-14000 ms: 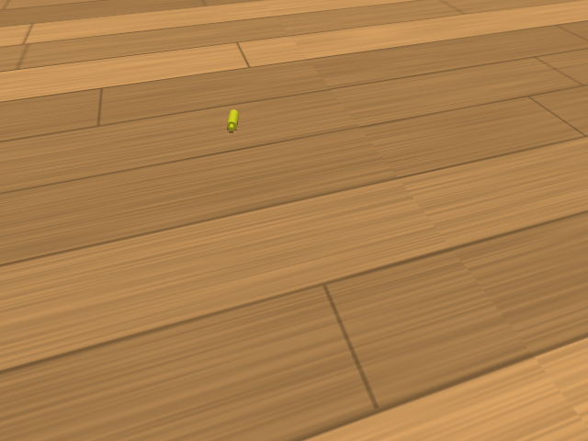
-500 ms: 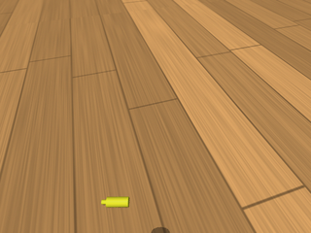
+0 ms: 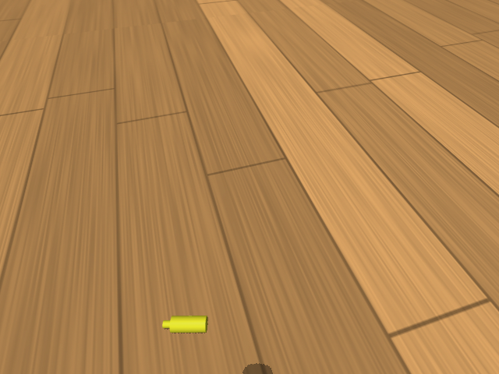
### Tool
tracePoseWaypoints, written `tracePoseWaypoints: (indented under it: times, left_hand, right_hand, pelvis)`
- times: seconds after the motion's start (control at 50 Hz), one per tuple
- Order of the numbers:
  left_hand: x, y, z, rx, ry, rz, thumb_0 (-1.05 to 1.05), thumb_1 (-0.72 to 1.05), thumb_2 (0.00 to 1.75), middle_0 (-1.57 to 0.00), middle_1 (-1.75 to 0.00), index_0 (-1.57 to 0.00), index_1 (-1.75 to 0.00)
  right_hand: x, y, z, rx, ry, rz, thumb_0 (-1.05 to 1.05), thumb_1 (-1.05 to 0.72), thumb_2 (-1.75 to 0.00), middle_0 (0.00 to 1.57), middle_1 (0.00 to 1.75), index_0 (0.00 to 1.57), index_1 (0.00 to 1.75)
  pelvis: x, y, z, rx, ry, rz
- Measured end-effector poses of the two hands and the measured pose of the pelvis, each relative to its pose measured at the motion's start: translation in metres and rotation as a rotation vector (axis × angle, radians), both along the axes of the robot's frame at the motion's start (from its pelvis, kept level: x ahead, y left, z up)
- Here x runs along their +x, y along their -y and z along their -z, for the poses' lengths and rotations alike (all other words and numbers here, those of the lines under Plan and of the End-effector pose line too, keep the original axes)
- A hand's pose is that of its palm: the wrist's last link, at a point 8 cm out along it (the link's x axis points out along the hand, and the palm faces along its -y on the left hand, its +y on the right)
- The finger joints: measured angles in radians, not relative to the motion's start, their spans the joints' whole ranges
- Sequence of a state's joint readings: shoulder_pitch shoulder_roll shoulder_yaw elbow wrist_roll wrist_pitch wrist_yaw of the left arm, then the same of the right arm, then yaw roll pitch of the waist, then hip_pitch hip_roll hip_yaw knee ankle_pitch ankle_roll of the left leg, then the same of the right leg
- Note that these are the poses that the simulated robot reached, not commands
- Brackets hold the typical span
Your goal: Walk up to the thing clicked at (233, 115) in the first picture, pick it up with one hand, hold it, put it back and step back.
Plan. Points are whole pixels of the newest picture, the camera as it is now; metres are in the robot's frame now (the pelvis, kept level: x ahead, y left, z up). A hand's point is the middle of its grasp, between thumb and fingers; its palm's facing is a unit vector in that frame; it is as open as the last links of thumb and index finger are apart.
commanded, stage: stand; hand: left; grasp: from above
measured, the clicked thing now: (184, 324) +0.45 +0.27 -0.75
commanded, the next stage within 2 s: rise first in 0.52 s
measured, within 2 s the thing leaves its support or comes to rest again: neither
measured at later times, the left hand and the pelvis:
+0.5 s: hand out of the picture +0.08 +0.25 -0.16, palm faces -0.04 -0.94 -0.34, open 7.3 cm; pelvis +0.00 +0.00 +0.00, yaw +0 degrees
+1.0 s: hand out of the picture +0.15 +0.26 -0.18, palm faces -0.07 -0.92 -0.39, open 11.4 cm; pelvis -0.01 +0.01 -0.03, yaw +1 degrees
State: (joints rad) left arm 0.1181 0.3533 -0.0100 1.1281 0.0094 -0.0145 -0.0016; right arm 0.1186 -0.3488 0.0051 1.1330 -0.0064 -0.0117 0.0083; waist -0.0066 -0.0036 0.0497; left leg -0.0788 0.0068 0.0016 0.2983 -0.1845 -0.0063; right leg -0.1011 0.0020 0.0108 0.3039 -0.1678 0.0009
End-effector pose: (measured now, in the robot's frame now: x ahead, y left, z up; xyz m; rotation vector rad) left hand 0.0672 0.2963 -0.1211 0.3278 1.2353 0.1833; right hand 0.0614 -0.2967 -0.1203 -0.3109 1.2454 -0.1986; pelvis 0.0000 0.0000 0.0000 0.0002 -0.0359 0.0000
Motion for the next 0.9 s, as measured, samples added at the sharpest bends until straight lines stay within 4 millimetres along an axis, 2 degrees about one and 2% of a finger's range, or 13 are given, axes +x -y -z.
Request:
tracePoseWaypoints:
  times: [0.64,0.68,0.76,0.84,0.9]
  left_hand:
    - [0.003,-0.002,0.001,0.0,-0.001,-0.004,0.0,0.91,0.9,-0.2,-0.3,-0.2,-0.3]
    - [0.011,0.0,0.0,-0.004,0.047,-0.028,0.01,0.89,0.9,-0.21,-0.32,-0.21,-0.33]
    - [0.041,0.004,0.006,-0.021,0.113,-0.043,0.01,0.77,0.91,-0.2,-0.44,-0.2,-0.45]
    - [0.071,0.0,0.013,-0.019,0.142,0.028,0.01,0.56,0.92,-0.18,-0.63,-0.18,-0.63]
    - [0.081,-0.003,0.014,0.004,0.161,0.056,0.0,0.37,0.92,-0.15,-0.77,-0.16,-0.76]
  right_hand:
    - [0.006,-0.003,0.0,0.002,0.0,-0.002,0.0,-0.9,-0.9,0.2,0.29,0.21,0.3]
    - [0.01,-0.006,-0.001,0.001,0.047,0.001,0.01,-0.91,-0.9,0.2,0.3,0.21,0.3]
    - [0.017,-0.02,0.002,0.018,0.114,-0.016,0.01,-0.91,-0.9,0.2,0.29,0.2,0.3]
    - [0.02,-0.033,0.008,0.041,0.159,-0.007,0.01,-0.91,-0.9,0.2,0.29,0.21,0.3]
    - [0.021,-0.04,0.011,0.057,0.184,0.008,0.01,-0.91,-0.9,0.2,0.29,0.21,0.3]
  pelvis:
    - [0.004,-0.002,0.0,-0.001,-0.004,-0.003]
    - [0.002,-0.002,0.002,-0.002,-0.027,-0.013]
    - [-0.007,-0.002,0.008,-0.005,-0.076,-0.022]
    - [-0.011,-0.001,0.018,-0.007,-0.137,-0.017]
    - [-0.01,-0.003,0.024,-0.008,-0.16,-0.01]
